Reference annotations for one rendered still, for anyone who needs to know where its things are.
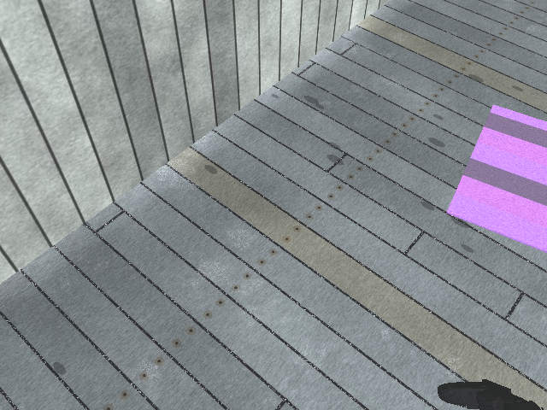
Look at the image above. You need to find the robot right hand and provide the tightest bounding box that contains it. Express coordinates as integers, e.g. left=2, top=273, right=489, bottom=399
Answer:
left=438, top=379, right=544, bottom=410

